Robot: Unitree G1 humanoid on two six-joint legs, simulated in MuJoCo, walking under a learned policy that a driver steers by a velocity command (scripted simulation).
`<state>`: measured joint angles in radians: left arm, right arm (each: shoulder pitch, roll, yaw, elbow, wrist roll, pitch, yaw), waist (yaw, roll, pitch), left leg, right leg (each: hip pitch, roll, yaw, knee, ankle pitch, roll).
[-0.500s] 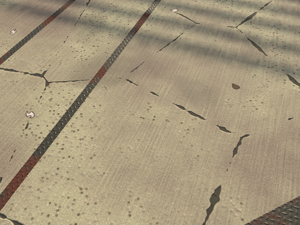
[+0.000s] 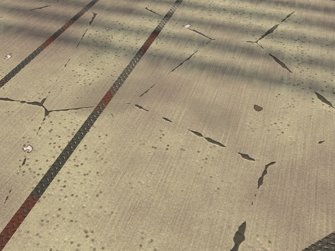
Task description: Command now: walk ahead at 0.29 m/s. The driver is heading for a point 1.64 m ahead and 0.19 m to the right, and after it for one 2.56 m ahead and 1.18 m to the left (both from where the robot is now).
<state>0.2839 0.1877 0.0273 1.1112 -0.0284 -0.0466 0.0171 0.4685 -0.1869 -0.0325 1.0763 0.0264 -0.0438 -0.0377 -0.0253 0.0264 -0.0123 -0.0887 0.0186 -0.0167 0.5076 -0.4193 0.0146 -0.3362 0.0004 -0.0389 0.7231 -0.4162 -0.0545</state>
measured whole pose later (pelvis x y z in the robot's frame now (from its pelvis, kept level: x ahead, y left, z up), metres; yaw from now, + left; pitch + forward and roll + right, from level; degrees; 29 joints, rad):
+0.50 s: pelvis +0.20 +0.01 -0.01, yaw +0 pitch +1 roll -2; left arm 0.44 0.21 0.02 1.09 0.00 -0.06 0.02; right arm 0.01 -0.21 -0.04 0.86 0.00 -0.10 0.02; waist 0.05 0.02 0.04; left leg -0.49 0.01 0.03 0.53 -0.02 0.07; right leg 0.03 0.02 -0.04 0.47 -0.47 -0.01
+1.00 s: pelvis +0.28 +0.01 +0.01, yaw +0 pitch +0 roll +0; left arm 0.29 0.19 0.04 1.08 0.00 -0.03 0.04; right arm 0.19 -0.21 -0.03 1.01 -0.01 -0.02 -0.03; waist 0.00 0.02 0.01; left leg -0.30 -0.03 0.06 0.46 -0.17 0.05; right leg -0.23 -0.03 -0.01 0.51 -0.28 0.01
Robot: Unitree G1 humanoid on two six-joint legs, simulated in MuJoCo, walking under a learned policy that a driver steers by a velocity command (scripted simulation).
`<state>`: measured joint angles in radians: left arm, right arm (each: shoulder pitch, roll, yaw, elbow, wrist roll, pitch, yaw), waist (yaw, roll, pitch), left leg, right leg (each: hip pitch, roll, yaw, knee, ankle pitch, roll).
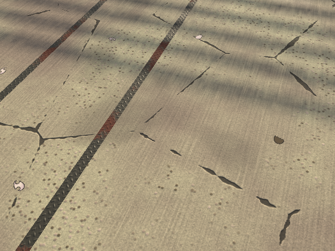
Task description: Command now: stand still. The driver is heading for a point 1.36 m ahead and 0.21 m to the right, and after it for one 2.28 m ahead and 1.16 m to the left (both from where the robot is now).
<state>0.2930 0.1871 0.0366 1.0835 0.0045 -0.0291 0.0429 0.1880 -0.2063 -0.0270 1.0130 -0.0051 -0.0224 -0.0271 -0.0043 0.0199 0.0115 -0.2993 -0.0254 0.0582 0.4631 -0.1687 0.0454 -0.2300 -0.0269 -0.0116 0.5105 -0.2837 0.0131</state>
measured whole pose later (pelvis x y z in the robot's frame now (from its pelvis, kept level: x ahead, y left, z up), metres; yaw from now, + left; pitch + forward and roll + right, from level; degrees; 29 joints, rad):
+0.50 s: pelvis +0.03 -0.01 +0.00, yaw +1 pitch -1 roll +0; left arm 0.27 0.17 0.04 1.10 0.00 -0.02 0.04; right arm 0.15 -0.20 -0.04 1.08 0.01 0.00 -0.03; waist 0.00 0.00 0.04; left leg -0.25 -0.01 0.04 0.50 -0.24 0.03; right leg -0.14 -0.01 -0.03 0.48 -0.32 0.00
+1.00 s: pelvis +0.14 -0.05 +0.01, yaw +0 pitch +2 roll +1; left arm 0.47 0.17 0.05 1.08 0.00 -0.11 0.00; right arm 0.17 -0.24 -0.06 1.02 0.03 -0.10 0.01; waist 0.03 0.02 -0.03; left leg -0.57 0.04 0.03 1.11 -0.28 0.07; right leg -0.05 0.02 -0.04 0.34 -0.32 -0.04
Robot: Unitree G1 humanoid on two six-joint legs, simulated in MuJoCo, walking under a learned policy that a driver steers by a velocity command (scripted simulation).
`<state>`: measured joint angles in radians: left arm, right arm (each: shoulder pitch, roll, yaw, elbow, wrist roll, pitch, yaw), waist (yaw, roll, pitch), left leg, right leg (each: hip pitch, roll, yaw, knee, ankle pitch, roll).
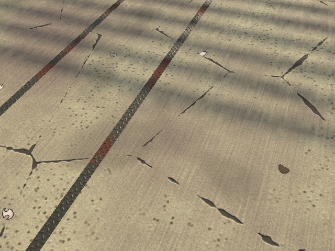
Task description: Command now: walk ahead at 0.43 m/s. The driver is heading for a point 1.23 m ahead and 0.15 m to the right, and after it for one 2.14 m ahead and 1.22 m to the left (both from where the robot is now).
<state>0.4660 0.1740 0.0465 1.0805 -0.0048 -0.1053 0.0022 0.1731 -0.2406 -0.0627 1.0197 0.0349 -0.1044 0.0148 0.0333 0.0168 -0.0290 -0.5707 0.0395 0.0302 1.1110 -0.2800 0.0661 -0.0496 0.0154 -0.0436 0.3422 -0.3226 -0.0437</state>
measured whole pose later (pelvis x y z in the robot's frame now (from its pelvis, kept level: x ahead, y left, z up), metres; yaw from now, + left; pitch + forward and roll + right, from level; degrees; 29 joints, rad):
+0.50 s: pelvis +0.28 +0.05 +0.00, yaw +0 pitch +0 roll +2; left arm 0.21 0.25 0.07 0.92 -0.02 -0.09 0.03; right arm 0.25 -0.23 -0.05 1.03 0.00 -0.10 0.04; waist -0.03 -0.04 0.02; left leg -0.21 -0.07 0.08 0.33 -0.14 0.08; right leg -0.62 -0.14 0.04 1.15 -0.26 -0.04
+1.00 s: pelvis +0.57 -0.03 +0.00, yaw +0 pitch +2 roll +0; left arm 0.26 0.23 0.06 0.93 0.01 -0.11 -0.03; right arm 0.21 -0.28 -0.06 0.97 0.02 -0.09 0.00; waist 0.02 0.03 0.02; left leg -0.53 0.09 -0.02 1.14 -0.29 0.06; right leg -0.26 0.04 -0.07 0.38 -0.15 -0.07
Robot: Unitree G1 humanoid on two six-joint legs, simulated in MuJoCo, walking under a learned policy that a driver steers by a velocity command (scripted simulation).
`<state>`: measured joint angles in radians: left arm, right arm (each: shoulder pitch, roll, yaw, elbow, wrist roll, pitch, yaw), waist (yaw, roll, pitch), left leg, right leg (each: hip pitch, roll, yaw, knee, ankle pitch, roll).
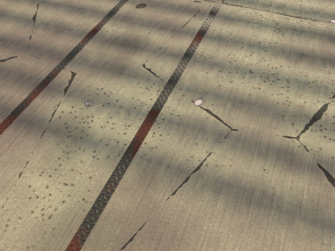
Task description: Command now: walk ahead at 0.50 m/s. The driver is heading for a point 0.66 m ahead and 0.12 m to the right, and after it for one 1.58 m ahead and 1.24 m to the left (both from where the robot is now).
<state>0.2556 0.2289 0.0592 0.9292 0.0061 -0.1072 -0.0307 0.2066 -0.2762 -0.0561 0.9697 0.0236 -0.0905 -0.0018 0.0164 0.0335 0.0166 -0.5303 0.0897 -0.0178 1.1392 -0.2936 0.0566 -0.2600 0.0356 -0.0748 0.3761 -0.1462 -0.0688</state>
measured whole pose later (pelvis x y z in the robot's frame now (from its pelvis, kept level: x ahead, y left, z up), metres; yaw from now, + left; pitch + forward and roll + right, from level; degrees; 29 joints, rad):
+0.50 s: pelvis +0.28 +0.07 -0.01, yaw -4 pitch +2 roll +0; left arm 0.33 0.25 0.07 0.98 -0.04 -0.08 0.01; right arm 0.12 -0.24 -0.06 0.92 0.00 -0.11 0.02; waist 0.01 -0.04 0.03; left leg -0.37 0.00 0.10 0.50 -0.16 0.04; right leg -0.39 -0.04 0.04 1.19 -0.40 -0.04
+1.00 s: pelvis +0.53 -0.02 -0.02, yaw -18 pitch +1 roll +1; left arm 0.06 0.25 0.07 0.78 0.01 -0.05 -0.03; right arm 0.26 -0.27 -0.07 0.99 0.03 -0.07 -0.01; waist -0.03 -0.01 0.08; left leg -0.22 0.07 0.05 1.11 -0.56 -0.03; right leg -0.48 0.01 -0.08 0.63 -0.17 -0.09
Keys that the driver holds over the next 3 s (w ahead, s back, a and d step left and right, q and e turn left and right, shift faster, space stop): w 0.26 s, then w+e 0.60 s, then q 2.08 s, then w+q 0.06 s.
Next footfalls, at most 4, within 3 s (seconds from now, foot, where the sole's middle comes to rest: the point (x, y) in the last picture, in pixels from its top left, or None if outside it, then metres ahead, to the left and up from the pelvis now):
0.38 left None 0.39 0.16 -0.78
0.92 right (218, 213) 0.64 -0.14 -0.78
1.46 left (167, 192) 0.74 0.07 -0.78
1.96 right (218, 187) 0.76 -0.15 -0.78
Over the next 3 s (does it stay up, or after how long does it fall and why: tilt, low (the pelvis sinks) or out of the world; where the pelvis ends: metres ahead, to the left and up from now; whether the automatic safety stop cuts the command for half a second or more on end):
stays up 0.70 -0.02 0.00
